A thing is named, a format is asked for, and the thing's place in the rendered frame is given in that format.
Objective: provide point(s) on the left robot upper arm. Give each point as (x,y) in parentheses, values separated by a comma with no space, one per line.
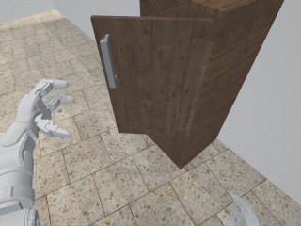
(23,217)

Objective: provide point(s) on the robot right hand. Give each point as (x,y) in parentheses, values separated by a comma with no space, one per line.
(245,217)

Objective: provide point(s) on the handle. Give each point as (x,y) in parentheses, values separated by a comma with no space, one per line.
(108,62)

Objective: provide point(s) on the robot left hand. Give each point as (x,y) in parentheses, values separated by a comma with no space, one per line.
(31,106)

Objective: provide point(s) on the cupboard door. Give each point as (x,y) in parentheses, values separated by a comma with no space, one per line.
(157,61)

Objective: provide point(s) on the robot left forearm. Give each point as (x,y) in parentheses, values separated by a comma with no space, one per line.
(17,167)

